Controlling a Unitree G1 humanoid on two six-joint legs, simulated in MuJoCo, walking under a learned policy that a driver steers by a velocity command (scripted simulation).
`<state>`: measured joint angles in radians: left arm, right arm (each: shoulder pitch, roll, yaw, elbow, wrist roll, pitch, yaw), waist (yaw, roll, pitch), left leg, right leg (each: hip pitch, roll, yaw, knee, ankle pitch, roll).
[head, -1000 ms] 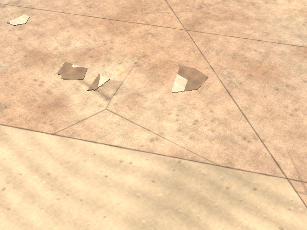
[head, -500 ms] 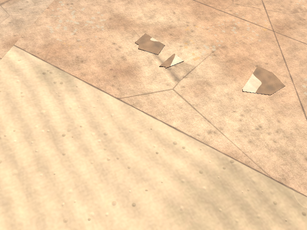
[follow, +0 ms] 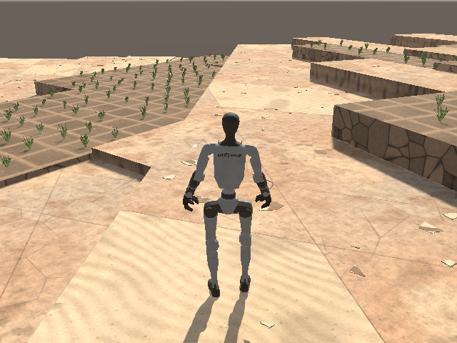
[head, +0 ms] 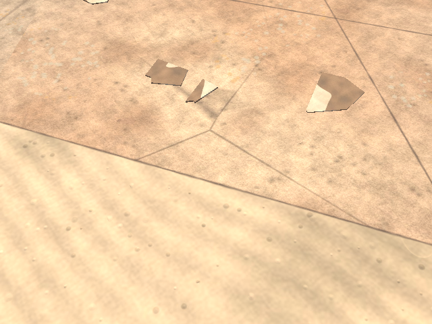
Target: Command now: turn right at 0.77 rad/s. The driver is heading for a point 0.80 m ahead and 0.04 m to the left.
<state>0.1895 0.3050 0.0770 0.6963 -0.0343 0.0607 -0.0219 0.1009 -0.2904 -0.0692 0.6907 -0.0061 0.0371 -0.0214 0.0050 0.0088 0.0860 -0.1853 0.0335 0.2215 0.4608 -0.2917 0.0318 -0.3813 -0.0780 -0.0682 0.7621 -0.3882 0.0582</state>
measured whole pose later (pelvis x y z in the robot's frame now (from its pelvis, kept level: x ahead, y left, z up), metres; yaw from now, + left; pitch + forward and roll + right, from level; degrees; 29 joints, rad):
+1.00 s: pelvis +0.48 +0.10 +0.00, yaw +11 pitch -1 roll +2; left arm 0.23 0.29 0.03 0.73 -0.05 -0.06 -0.01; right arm 0.38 -0.23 -0.05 0.77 -0.02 -0.12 0.03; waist -0.03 -0.05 0.02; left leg -0.03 -0.10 0.13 0.35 -0.31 0.09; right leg -0.78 -0.14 0.12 1.16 -0.06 -0.03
